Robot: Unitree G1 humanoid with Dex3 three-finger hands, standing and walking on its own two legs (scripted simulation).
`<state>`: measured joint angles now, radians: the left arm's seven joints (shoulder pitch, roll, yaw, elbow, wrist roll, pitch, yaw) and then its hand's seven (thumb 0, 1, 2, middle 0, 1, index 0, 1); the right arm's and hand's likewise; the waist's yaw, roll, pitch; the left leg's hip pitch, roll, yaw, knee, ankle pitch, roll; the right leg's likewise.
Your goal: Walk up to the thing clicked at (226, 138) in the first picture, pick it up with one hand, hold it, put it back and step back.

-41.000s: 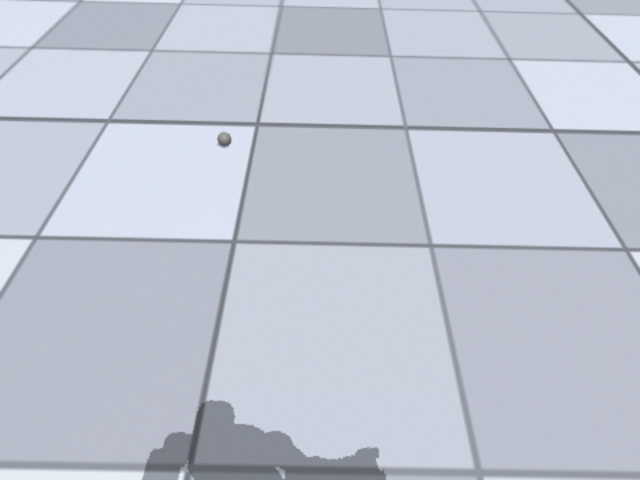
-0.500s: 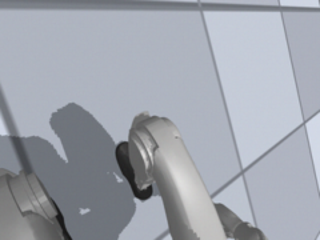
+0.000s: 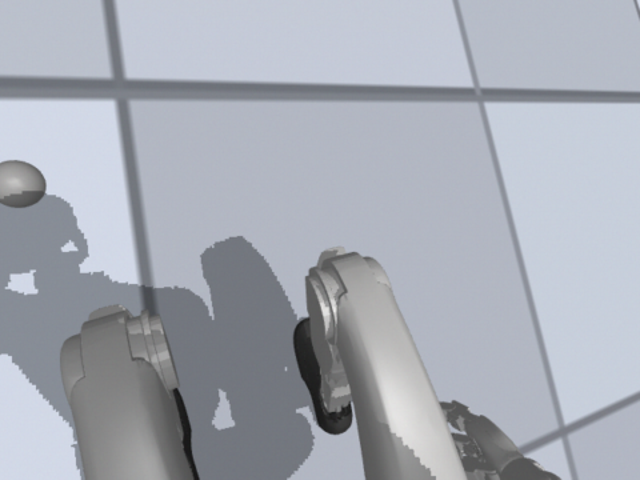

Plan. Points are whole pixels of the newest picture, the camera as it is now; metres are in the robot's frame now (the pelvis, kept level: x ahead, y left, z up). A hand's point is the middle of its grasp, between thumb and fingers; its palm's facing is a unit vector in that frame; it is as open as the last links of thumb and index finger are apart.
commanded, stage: withdraw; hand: left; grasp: from above
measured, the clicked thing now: (17, 184) +0.51 +0.30 -0.30
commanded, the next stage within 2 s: home in 0.50 s
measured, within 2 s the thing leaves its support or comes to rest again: neither
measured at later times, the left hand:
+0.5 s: hand out of the picture +0.47 +0.31 -0.17, palm faces -0.47 -0.07 -0.88, open 13.9 cm
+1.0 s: hand out of the picture +0.40 +0.33 -0.04, palm faces -0.34 -0.36 -0.87, open 9.8 cm
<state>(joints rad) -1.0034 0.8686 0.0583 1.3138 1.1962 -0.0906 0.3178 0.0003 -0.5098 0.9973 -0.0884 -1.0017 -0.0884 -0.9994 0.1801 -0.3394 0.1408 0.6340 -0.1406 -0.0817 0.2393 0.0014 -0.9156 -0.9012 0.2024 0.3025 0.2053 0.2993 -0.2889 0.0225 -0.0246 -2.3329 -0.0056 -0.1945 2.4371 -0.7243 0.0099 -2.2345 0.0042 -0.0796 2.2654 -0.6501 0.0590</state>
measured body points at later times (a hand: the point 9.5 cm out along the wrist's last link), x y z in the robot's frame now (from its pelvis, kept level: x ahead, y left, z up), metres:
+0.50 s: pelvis -0.02 -0.01 +0.00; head +0.24 +0.09 +0.35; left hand +0.49 +0.31 -0.12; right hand +0.02 -0.29 -0.08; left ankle +0.06 +0.12 -0.30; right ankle +0.12 -0.14 -0.30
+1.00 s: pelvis -0.01 +0.00 +0.07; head +0.21 +0.06 +0.46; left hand +0.41 +0.35 +0.01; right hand +0.11 -0.27 -0.05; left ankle +0.06 +0.12 -0.30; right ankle +0.12 -0.14 -0.30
